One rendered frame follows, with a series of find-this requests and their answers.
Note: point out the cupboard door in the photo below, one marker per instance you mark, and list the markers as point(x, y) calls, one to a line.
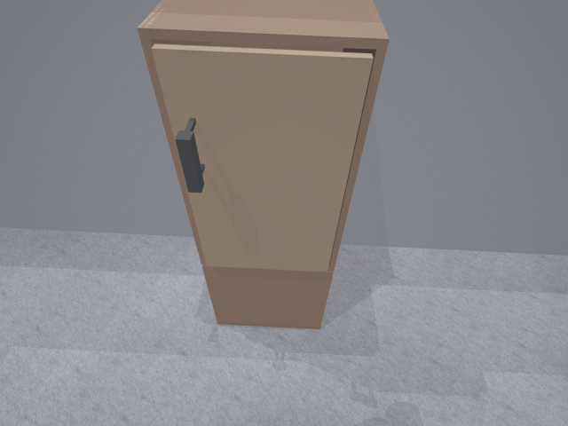
point(275, 130)

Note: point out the handle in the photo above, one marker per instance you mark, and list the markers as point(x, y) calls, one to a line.
point(188, 154)

